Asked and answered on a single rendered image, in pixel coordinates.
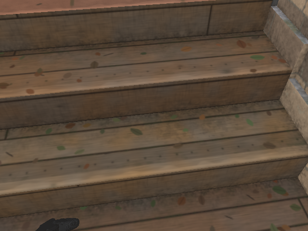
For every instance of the left robot hand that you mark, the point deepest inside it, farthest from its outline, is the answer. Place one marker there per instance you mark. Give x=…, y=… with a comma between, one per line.
x=62, y=224

